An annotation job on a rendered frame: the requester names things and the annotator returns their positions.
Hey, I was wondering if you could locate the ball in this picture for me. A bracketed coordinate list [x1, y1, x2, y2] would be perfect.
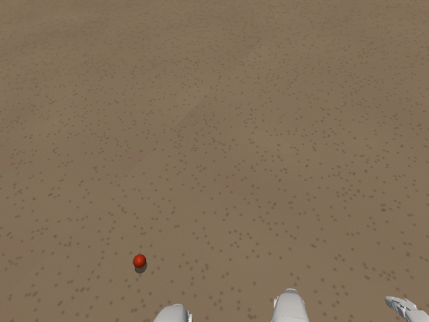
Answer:
[133, 254, 146, 268]

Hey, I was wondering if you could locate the right robot hand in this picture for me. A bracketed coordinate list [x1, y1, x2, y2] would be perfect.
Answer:
[385, 296, 429, 322]

